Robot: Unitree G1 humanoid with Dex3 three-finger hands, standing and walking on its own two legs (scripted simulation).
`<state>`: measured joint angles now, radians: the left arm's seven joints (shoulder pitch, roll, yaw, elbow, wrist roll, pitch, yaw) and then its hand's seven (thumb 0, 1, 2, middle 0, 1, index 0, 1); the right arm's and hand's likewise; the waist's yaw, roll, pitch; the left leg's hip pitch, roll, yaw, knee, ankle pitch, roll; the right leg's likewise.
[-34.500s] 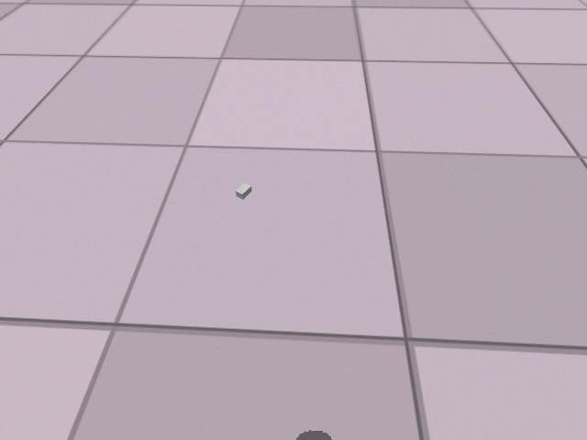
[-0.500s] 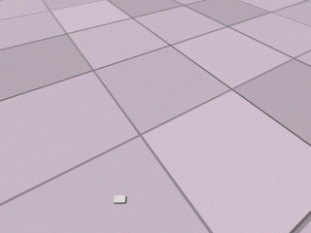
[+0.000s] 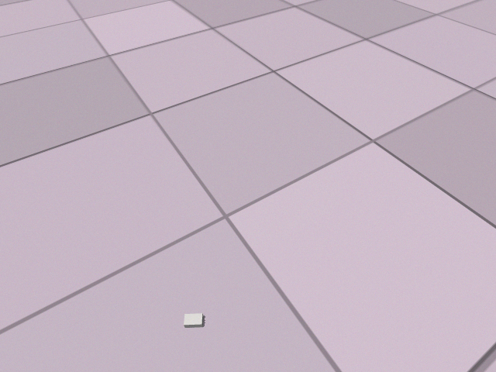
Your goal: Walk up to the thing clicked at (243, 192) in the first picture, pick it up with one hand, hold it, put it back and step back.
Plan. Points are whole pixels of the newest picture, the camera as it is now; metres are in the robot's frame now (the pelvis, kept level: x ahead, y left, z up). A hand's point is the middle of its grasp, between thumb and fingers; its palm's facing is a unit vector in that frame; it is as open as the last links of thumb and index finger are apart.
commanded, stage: walk up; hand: left
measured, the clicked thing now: (193, 320) +0.46 +0.24 -0.76
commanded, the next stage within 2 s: stand in 0.20 s
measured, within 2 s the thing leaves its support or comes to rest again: neither
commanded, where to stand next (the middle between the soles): +0.08 +0.00 m, yaw +1 degrees
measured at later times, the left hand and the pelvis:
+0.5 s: hand out of the picture +0.08 +0.25 -0.15, palm faces -0.03 -0.94 -0.34, open 7.4 cm; pelvis +0.00 +0.00 +0.00, yaw -1 degrees
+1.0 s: hand out of the picture +0.07 +0.24 -0.15, palm faces -0.04 -0.94 -0.35, open 7.4 cm; pelvis +0.00 -0.01 +0.00, yaw -1 degrees
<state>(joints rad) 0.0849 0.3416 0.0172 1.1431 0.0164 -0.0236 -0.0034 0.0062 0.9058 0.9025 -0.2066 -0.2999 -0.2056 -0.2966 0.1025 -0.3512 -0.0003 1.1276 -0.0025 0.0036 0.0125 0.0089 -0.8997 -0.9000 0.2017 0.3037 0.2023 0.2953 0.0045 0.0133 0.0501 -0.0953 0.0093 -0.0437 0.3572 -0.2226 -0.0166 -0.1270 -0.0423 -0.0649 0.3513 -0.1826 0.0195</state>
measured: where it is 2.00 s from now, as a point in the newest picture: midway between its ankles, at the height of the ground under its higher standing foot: outside the picture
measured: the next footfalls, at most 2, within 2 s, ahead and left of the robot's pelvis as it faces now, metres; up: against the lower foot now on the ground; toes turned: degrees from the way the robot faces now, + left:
none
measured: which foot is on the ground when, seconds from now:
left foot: down 0.00-1.00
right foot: down 0.00-1.00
